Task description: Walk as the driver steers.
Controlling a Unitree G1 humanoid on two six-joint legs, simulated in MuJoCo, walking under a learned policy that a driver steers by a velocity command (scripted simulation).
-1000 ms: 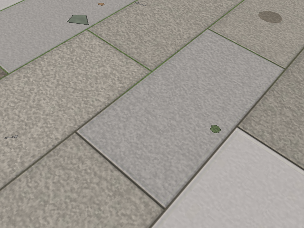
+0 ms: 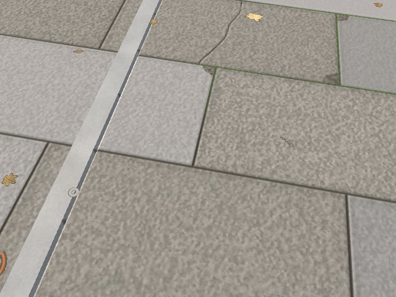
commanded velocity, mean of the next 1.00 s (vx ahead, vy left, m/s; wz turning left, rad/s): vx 0.00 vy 0.00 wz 0.08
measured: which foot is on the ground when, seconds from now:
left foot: down 0.00-0.12, up 0.14-0.52, down 0.54-0.98, up 1.00-1.00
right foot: up 0.00-0.10, down 0.12-0.54, up 0.56-0.96, down 0.98-1.00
